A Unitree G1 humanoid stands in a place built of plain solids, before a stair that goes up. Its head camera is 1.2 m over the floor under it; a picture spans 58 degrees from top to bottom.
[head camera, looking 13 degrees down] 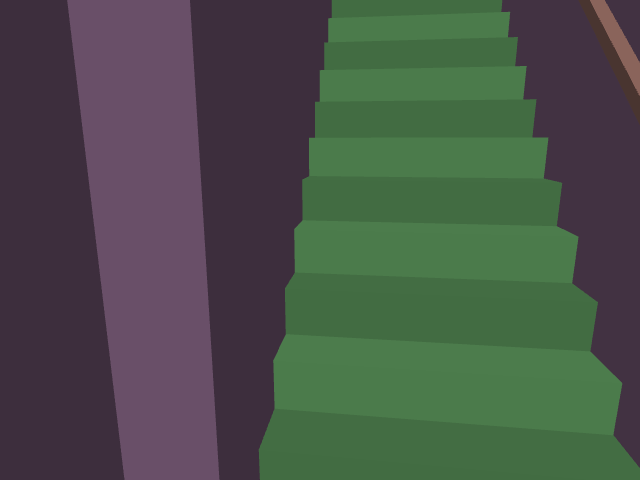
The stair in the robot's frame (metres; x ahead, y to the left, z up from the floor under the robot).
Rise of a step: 0.20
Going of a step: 0.23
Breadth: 1.20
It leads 7 degrees to the right of straight ahead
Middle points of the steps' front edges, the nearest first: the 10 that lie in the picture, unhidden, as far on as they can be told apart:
1.16 -0.39 0.20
1.39 -0.42 0.40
1.61 -0.45 0.61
1.83 -0.48 0.81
2.06 -0.51 1.01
2.28 -0.54 1.21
2.51 -0.57 1.42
2.73 -0.59 1.62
2.95 -0.62 1.82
3.18 -0.65 2.02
